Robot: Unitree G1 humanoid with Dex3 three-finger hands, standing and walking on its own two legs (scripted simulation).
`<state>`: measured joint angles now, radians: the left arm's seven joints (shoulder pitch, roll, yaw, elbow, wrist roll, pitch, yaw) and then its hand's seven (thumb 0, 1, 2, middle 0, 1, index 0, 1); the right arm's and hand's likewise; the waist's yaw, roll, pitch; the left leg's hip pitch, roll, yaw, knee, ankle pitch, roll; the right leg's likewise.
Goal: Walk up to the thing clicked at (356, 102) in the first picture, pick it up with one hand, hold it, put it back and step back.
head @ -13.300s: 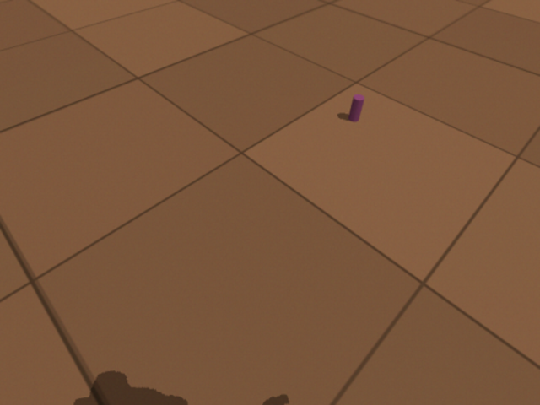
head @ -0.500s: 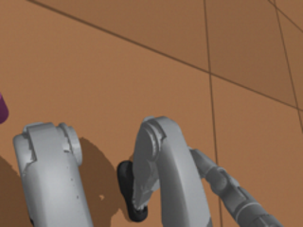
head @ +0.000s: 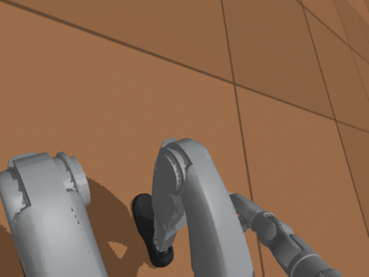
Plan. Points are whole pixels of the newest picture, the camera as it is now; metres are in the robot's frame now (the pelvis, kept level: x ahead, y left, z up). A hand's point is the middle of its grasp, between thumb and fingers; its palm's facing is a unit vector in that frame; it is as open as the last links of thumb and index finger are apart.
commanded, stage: close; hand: left
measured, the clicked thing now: out of the picture +0.40 +0.30 -0.19
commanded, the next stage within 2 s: settle in 0.62 s
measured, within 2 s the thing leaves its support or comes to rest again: leaves its support in 0.72 s
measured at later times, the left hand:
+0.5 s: hand out of the picture +0.39 +0.31 -0.16, palm faces +0.41 -0.91 +0.02, open 10.1 cm
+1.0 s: hand out of the picture +0.40 +0.31 -0.15, palm faces +0.41 -0.91 +0.03, open 10.1 cm
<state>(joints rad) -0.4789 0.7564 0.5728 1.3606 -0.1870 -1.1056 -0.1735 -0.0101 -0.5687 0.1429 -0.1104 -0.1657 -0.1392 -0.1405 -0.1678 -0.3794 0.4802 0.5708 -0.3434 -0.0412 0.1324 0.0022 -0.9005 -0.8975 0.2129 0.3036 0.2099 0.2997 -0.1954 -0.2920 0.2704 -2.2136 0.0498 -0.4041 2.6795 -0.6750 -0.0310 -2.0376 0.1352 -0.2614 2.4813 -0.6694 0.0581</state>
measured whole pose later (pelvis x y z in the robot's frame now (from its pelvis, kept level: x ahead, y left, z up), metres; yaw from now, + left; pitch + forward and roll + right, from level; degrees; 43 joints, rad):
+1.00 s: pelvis +0.00 +0.00 +0.01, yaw -1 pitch +10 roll -17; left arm -0.53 0.77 0.54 1.27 -0.14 -1.07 -0.05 0.09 -0.31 0.97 -0.78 -1.08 -0.67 -1.04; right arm -0.16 -0.37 0.49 0.55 -0.35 0.01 0.14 0.00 -0.89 -0.90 0.21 0.30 0.21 0.30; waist -0.20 -0.29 0.30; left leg -2.21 0.06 -0.43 2.67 -0.69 -0.03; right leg -2.03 0.14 -0.28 2.46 -0.67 0.06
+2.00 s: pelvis +0.02 -0.02 +0.07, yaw +8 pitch +29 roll -7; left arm -0.43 0.44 0.44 0.71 -0.22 -0.63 -0.20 0.08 -0.40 1.11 -0.79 -1.13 -0.68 -1.08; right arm 0.00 -0.29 0.10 0.65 -0.09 0.05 0.08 0.01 -0.90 -0.90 0.21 0.30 0.21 0.30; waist -0.07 -0.05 -0.05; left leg -2.23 0.07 -0.19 2.38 -0.67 -0.04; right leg -2.11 0.06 -0.12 2.33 -0.73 0.00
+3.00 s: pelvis +0.02 -0.02 +0.11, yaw +11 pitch +31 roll -5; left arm -0.48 0.38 0.45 0.74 -0.18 -0.58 -0.23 0.07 -0.40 1.11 -0.79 -1.12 -0.68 -1.07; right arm 0.08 -0.26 0.02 0.69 -0.05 0.02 0.05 0.01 -0.92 -0.90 0.21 0.30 0.20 0.30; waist -0.06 -0.02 -0.14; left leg -2.12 0.07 -0.12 2.22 -0.65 -0.03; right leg -2.03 0.04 -0.07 2.21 -0.73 0.00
